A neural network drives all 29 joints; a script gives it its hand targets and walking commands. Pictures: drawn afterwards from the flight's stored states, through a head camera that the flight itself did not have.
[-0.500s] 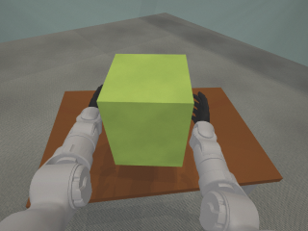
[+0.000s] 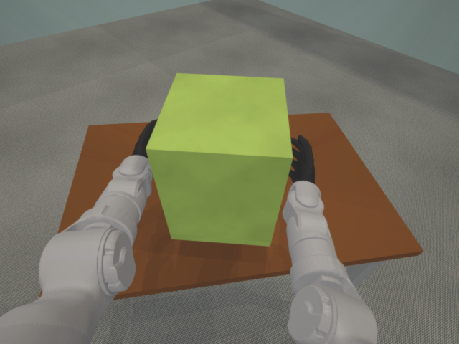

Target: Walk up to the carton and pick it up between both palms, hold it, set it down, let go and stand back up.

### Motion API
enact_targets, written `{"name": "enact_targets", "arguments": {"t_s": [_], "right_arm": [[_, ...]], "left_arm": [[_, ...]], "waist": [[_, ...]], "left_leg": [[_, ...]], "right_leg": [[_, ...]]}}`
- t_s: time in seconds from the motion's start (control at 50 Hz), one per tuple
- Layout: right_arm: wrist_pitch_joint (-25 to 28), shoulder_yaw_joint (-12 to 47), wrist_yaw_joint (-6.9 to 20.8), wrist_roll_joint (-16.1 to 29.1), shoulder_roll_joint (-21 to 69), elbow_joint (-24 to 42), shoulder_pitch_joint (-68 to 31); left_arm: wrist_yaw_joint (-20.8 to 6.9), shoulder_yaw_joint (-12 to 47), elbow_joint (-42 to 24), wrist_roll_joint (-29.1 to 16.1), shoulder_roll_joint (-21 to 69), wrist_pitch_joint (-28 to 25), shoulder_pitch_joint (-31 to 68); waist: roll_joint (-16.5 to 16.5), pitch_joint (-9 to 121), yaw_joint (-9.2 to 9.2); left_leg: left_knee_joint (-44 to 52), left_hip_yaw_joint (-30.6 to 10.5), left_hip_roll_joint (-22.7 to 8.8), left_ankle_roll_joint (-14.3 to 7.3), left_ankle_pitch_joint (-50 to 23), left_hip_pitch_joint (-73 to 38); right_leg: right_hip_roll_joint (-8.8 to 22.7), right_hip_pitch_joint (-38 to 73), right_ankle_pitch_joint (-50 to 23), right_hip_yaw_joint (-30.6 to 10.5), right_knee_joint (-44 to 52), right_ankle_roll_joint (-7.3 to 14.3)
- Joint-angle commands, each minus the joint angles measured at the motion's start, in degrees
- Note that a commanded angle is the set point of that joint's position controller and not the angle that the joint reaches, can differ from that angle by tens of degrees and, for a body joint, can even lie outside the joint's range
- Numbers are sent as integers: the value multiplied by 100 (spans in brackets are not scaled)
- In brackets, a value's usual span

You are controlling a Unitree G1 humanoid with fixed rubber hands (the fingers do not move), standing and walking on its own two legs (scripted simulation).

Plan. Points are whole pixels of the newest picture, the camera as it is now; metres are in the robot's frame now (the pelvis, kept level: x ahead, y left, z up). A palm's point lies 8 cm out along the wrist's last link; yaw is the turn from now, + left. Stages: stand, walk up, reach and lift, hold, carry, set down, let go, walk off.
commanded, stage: set down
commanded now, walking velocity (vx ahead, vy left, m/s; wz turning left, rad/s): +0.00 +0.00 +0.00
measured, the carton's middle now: (224, 162) +0.43 -0.05 +0.09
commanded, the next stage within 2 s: none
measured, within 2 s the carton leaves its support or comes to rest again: rests again in 0.78 s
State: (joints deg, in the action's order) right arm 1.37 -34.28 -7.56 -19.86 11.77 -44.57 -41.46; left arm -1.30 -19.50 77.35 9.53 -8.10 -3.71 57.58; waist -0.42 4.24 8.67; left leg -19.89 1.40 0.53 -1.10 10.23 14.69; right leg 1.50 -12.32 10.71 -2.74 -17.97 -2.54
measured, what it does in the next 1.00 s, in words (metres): stands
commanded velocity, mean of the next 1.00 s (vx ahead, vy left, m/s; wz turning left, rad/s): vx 0.00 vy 0.00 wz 0.00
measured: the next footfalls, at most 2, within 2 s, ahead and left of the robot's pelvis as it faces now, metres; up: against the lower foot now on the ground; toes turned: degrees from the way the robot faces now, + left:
none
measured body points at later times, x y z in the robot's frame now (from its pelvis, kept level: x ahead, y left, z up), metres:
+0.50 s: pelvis +0.01 +0.00 -0.01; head +0.08 +0.01 +0.44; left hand +0.48 +0.09 +0.04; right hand +0.39 -0.19 +0.04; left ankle -0.01 +0.10 -0.75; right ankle -0.02 -0.14 -0.75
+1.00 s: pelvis -0.01 +0.00 -0.01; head +0.09 +0.02 +0.43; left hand +0.47 +0.10 +0.03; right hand +0.39 -0.19 +0.01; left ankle -0.01 +0.10 -0.75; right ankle -0.02 -0.14 -0.75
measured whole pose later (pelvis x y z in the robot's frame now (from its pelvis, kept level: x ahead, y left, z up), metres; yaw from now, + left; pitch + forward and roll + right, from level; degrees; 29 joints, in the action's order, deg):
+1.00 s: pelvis -0.01 +0.00 -0.01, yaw -1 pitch +18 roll -2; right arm 17.5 -41.9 -8.4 -26.2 11.3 -57.7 -45.0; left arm -0.4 -17.5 94.8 9.7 -12.4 -20.1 64.6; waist 0.7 6.8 9.1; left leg -28.8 1.7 -1.2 -1.1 12.2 34.4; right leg 1.1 -30.8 11.1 1.8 -24.2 -1.8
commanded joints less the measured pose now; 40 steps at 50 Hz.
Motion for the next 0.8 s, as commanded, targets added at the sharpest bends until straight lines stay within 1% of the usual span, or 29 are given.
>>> {"name": "enact_targets", "arguments": {"t_s": [0.0,0.06,0.08,0.12,0.14,0.16,0.18,0.24,0.28,0.3,0.32,0.34,0.36,0.4,0.42,0.44,0.48,0.52,0.56,0.6,0.62,0.64,0.66,0.68,0.7,0.72,0.74,0.76,0.78], "right_arm": [[457,2271,970,-226,2876,601,-5009],[503,2133,1001,-340,2861,593,-4950],[540,2155,1013,-347,2899,558,-4883],[589,2092,1024,-369,2854,483,-4838],[613,2114,1031,-408,2864,494,-4856],[629,2093,1028,-396,2916,478,-4772],[674,2096,1019,-435,2946,441,-4736],[755,2135,1019,-479,3054,404,-4748],[844,2129,982,-513,3103,268,-4628],[876,2136,987,-525,3164,234,-4642],[908,2123,975,-554,3176,217,-4689],[977,2157,957,-554,3244,152,-4608],[1019,2195,946,-585,3294,135,-4629],[1094,2212,922,-596,3323,92,-4615],[1162,2192,905,-647,3385,51,-4657],[1217,2235,898,-654,3394,38,-4673],[1316,2235,877,-718,3480,32,-4693],[1396,2190,849,-773,3491,-212,-4604],[1486,2106,827,-828,3490,-340,-4586],[1563,2120,810,-812,3509,-372,-4568],[1611,2132,822,-833,3496,-383,-4570],[1642,2073,805,-869,3470,-395,-4653],[1695,2075,811,-870,3485,-338,-4702],[1741,2047,800,-855,3420,-383,-4733],[1786,1981,822,-915,3353,-456,-4734],[1836,2040,829,-891,3388,-433,-4739],[1884,1946,844,-967,3300,-562,-4740],[1913,1909,854,-1007,3327,-625,-4703],[1938,1852,854,-1033,3281,-697,-4667]], "left_arm": [[-1065,655,-1181,85,3218,-683,4553],[-1029,590,-1066,154,3225,-737,4470],[-1004,675,-1162,141,3269,-768,4451],[-997,680,-1071,156,3290,-802,4440],[-1000,623,-973,161,3232,-814,4408],[-987,704,-1060,152,3279,-860,4454],[-976,719,-1028,148,3310,-894,4431],[-953,782,-960,140,3411,-986,4434],[-945,861,-878,161,3420,-1058,4386],[-947,835,-865,159,3450,-1094,4380],[-943,850,-787,175,3500,-1128,4418],[-931,962,-890,138,3564,-1190,4447],[-935,931,-803,169,3527,-1241,4399],[-935,936,-731,173,3555,-1325,4430],[-933,997,-732,160,3577,-1380,4527],[-928,947,-623,202,3542,-1422,4403],[-929,981,-467,205,3596,-1520,4431],[-928,1069,-477,192,3638,-1623,4535],[-935,1003,-327,247,3568,-1685,4529],[-949,959,-137,270,3550,-1722,4479],[-943,942,-67,296,3558,-1768,4427],[-953,910,11,292,3507,-1792,4468],[-958,947,103,251,3517,-1823,4496],[-952,946,178,286,3531,-1856,4459],[-952,908,271,320,3485,-1888,4458],[-950,901,355,314,3464,-1927,4405],[-930,856,409,355,3438,-1964,4466],[-934,846,459,337,3380,-1992,4509],[-937,818,562,375,3313,-2028,4500]], "waist": [[274,4160,-10],[400,4259,-56],[478,4365,-35],[534,4358,9],[527,4361,-52],[576,4464,-20],[540,4539,23],[607,4684,-9],[703,4756,63],[660,4824,21],[671,4859,56],[717,5028,103],[680,5013,63],[679,5105,59],[699,5238,125],[717,5216,34],[683,5390,90],[747,5410,196],[776,5387,143],[716,5435,144],[739,5507,104],[707,5468,129],[741,5577,101],[698,5603,159],[757,5619,140],[714,5679,98],[755,5645,134],[790,5703,70],[769,5620,90]], "left_leg": [[-52,407,-17,410,-2007,-1153],[-134,383,-78,455,-2222,-1252],[-181,380,-89,480,-2447,-1374],[-270,332,-140,518,-2720,-1517],[-307,353,-140,517,-2749,-1483],[-340,354,-140,528,-2797,-1474],[-399,343,-139,542,-2935,-1477],[-517,320,-161,563,-3217,-1476],[-620,289,-185,613,-3418,-1449],[-649,303,-180,585,-3461,-1414],[-696,274,-179,589,-3498,-1405],[-742,266,-182,617,-3585,-1473],[-806,271,-185,620,-3698,-1365],[-845,248,-157,600,-3666,-1224],[-888,246,-160,602,-3675,-1191],[-918,249,-155,597,-3705,-1120],[-997,214,-142,581,-3691,-1018],[-1096,136,-163,595,-3852,-1081],[-1180,132,-182,596,-3964,-1119],[-1164,161,-144,583,-3757,-928],[-1192,128,-139,584,-3774,-880],[-1194,134,-132,568,-3710,-846],[-1213,133,-123,560,-3717,-783],[-1226,110,-133,580,-3672,-760],[-1254,98,-149,585,-3736,-712],[-1306,89,-148,577,-3826,-788],[-1298,72,-171,608,-3871,-882],[-1349,94,-186,605,-3951,-926],[-1342,120,-186,593,-3856,-838]], "right_leg": [[-191,1633,-3585,560,-439,-84],[-221,1363,-3433,602,-424,-41],[-244,1343,-3524,601,-435,-27],[-264,1165,-3494,625,-414,-4],[-247,1148,-3547,611,-424,12],[-261,1113,-3529,620,-443,12],[-256,1087,-3696,627,-487,9],[-264,1088,-3835,634,-536,24],[-249,977,-3977,623,-580,24],[-232,1030,-4091,604,-604,19],[-234,986,-4139,629,-637,14],[-229,987,-4204,620,-649,10],[-215,1013,-4395,600,-717,5],[-178,1010,-4507,600,-769,-16],[-173,1007,-4593,599,-818,-28],[-149,1012,-4706,574,-855,-36],[-133,983,-4775,580,-929,-53],[-130,803,-4813,633,-954,-46],[-119,561,-4732,652,-948,-24],[-105,649,-4806,615,-974,-26],[-102,648,-4885,622,-1024,-32],[-103,597,-4879,639,-1042,-42],[-93,595,-4815,642,-1074,-28],[-95,606,-4892,648,-1071,-26],[-92,521,-4801,672,-1094,-9],[-90,459,-4837,658,-1117,-16],[-126,255,-4658,717,-1093,-3],[-128,183,-4522,712,-1089,23],[-130,172,-4491,696,-1074,56]]}}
